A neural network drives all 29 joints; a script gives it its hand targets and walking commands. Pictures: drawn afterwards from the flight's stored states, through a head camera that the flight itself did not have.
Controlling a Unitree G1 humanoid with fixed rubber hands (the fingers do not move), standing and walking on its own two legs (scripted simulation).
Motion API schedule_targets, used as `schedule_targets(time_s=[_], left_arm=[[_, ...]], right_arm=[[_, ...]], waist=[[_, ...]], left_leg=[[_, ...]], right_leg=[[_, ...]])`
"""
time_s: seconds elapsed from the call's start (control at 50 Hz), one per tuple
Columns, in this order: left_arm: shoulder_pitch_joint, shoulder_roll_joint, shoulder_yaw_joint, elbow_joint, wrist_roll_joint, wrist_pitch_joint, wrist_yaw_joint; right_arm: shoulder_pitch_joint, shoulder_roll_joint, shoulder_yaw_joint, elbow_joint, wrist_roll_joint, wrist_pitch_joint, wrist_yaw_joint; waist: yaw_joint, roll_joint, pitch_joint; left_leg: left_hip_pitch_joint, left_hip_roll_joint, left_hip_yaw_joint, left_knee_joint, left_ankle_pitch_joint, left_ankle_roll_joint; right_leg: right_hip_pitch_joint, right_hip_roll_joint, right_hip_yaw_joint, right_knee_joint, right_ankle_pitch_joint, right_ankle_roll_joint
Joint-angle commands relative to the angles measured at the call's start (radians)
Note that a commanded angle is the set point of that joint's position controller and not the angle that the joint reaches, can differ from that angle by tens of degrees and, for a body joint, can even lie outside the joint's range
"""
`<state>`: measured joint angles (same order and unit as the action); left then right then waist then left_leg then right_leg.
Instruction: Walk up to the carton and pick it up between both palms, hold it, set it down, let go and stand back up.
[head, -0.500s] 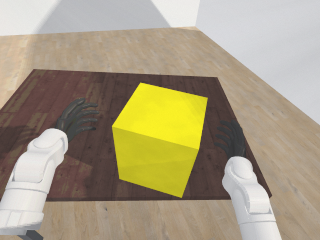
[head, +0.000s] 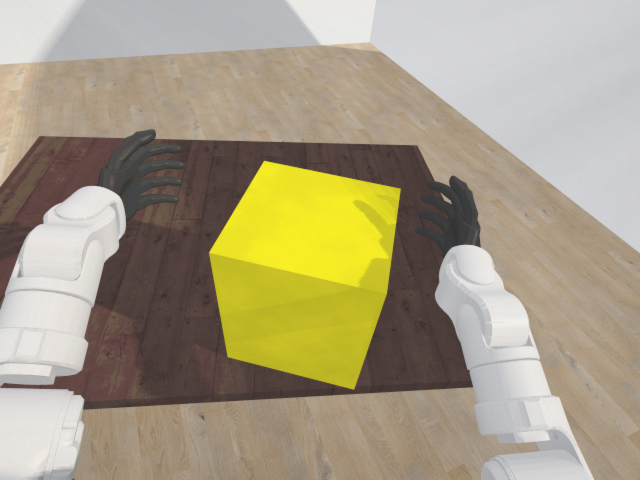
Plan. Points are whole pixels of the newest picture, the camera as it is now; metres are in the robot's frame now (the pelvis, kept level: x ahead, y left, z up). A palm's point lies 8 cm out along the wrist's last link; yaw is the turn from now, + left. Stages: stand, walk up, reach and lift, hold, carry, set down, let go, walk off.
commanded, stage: reach and lift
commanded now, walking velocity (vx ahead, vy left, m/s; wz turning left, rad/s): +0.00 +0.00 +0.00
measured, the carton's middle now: (309, 277) +0.43 -0.05 +0.01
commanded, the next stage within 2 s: none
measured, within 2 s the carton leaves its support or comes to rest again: neither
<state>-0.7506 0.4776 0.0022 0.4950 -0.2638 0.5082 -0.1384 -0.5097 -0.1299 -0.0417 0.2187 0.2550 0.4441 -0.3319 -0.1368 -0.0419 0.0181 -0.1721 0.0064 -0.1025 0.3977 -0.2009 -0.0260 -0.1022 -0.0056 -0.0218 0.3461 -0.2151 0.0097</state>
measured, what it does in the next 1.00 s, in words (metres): stands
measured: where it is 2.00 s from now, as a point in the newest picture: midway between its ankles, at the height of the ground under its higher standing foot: outside the picture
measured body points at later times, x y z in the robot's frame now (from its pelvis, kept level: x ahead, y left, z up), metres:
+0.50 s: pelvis +0.00 +0.00 +0.00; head +0.02 +0.03 +0.45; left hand +0.48 +0.17 +0.15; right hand +0.37 -0.23 +0.12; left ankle +0.01 +0.14 -0.75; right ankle -0.02 -0.13 -0.75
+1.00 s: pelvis +0.00 +0.01 +0.00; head +0.06 +0.03 +0.44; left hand +0.48 +0.15 +0.07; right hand +0.38 -0.24 +0.05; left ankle +0.01 +0.14 -0.75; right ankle -0.02 -0.13 -0.75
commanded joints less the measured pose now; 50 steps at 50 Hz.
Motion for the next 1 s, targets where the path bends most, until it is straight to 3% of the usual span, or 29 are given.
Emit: schedule_targets(time_s=[0.0,0.08,0.18,0.3,0.36,0.48,0.54,0.58,0.6,0.68,0.7,0.72,0.74,0.76,0.78,0.88,0.98], left_arm=[[-0.569,0.204,0.068,0.022,-0.013,-0.065,0.011],[-0.605,0.188,0.037,0.084,-0.011,-0.088,0.012],[-0.596,0.156,0.024,0.190,0.017,-0.121,0.010],[-0.537,0.105,0.029,0.297,0.061,-0.202,-0.002],[-0.539,0.076,0.015,0.298,0.062,-0.269,-0.003],[-0.528,0.021,-0.005,0.388,0.076,-0.411,0.009],[-0.550,0.001,-0.019,0.463,0.082,-0.474,0.016],[-0.560,-0.013,-0.027,0.526,0.093,-0.517,0.020],[-0.569,-0.012,-0.023,0.555,0.098,-0.531,0.023],[-0.590,-0.041,-0.045,0.571,0.099,-0.607,0.043],[-0.580,-0.033,-0.035,0.598,0.102,-0.623,0.047],[-0.560,-0.051,-0.043,0.610,0.106,-0.642,0.048],[-0.556,-0.040,-0.029,0.650,0.112,-0.652,0.047],[-0.548,-0.051,-0.041,0.651,0.110,-0.669,0.048],[-0.542,-0.046,-0.026,0.662,0.118,-0.680,0.047],[-0.538,-0.059,-0.019,0.594,0.133,-0.719,0.053],[-0.507,-0.079,0.007,0.577,0.161,-0.720,0.053]], right_arm=[[-0.523,-0.175,-0.095,0.003,0.025,-0.033,0.012],[-0.560,-0.170,-0.097,0.077,0.030,-0.049,0.020],[-0.577,-0.149,-0.075,0.158,0.031,-0.080,0.026],[-0.533,-0.098,-0.036,0.237,0.014,-0.166,0.033],[-0.512,-0.080,-0.036,0.250,0.000,-0.231,0.034],[-0.489,-0.048,0.003,0.356,-0.010,-0.351,0.051],[-0.497,-0.041,0.012,0.431,-0.015,-0.397,0.063],[-0.502,-0.038,0.007,0.500,-0.025,-0.427,0.068],[-0.514,-0.045,0.003,0.517,-0.028,-0.441,0.071],[-0.527,-0.055,-0.009,0.560,-0.027,-0.519,0.082],[-0.512,-0.043,-0.001,0.581,-0.026,-0.535,0.086],[-0.492,-0.034,-0.001,0.602,-0.024,-0.552,0.088],[-0.488,-0.027,0.011,0.618,-0.021,-0.563,0.088],[-0.484,-0.028,0.008,0.620,-0.019,-0.583,0.089],[-0.476,-0.030,0.012,0.638,-0.019,-0.594,0.091],[-0.468,-0.034,0.029,0.607,-0.005,-0.668,0.090],[-0.424,-0.026,0.050,0.628,0.006,-0.702,0.091]], waist=[[-0.096,0.075,-0.400],[-0.116,0.094,-0.429],[-0.111,0.112,-0.437],[-0.097,0.114,-0.428],[-0.113,0.121,-0.472],[-0.094,0.147,-0.539],[-0.085,0.157,-0.558],[-0.096,0.158,-0.548],[-0.084,0.162,-0.547],[-0.088,0.188,-0.605],[-0.072,0.181,-0.610],[-0.079,0.184,-0.624],[-0.060,0.170,-0.618],[-0.072,0.164,-0.650],[-0.061,0.161,-0.648],[-0.048,0.175,-0.767],[-0.028,0.181,-0.772]], left_leg=[[0.031,-0.024,0.133,-0.063,0.160,0.035],[0.053,-0.023,0.128,-0.053,0.195,0.027],[0.076,-0.024,0.126,-0.034,0.240,0.020],[0.095,-0.026,0.128,-0.010,0.296,0.015],[0.109,-0.024,0.125,0.007,0.325,0.010],[0.148,-0.015,0.118,0.033,0.333,0.004],[0.143,-0.011,0.115,0.038,0.294,0.004],[0.124,-0.012,0.109,0.045,0.257,0.005],[0.117,-0.010,0.110,0.046,0.245,0.002],[0.137,-0.010,0.107,0.087,0.285,-0.019],[0.126,-0.012,0.107,0.095,0.286,-0.019],[0.131,-0.011,0.106,0.103,0.307,-0.022],[0.110,-0.014,0.110,0.108,0.294,-0.017],[0.105,-0.014,0.108,0.117,0.311,-0.019],[0.093,-0.017,0.110,0.117,0.312,-0.019],[0.117,-0.018,0.108,0.152,0.441,-0.040],[0.117,-0.020,0.107,0.163,0.507,-0.046]], right_leg=[[0.151,0.011,0.026,0.009,0.607,0.037],[0.135,0.021,0.014,0.004,0.617,0.028],[0.109,0.027,0.003,-0.003,0.644,0.029],[0.069,0.032,-0.006,0.007,0.665,0.031],[0.040,0.032,-0.013,0.012,0.673,0.029],[-0.065,0.032,-0.019,-0.003,0.585,0.019],[-0.122,0.032,-0.022,-0.009,0.502,0.015],[-0.166,0.033,-0.027,-0.011,0.446,0.012],[-0.183,0.033,-0.027,-0.011,0.420,0.013],[-0.251,0.043,-0.035,0.000,0.401,0.006],[-0.255,0.042,-0.031,0.000,0.395,0.006],[-0.265,0.043,-0.031,0.005,0.415,0.007],[-0.265,0.039,-0.022,0.006,0.411,0.011],[-0.261,0.040,-0.022,0.016,0.441,0.013],[-0.254,0.038,-0.018,0.019,0.448,0.017],[-0.232,0.044,-0.015,0.041,0.590,0.022],[-0.218,0.047,-0.009,0.045,0.649,0.029]])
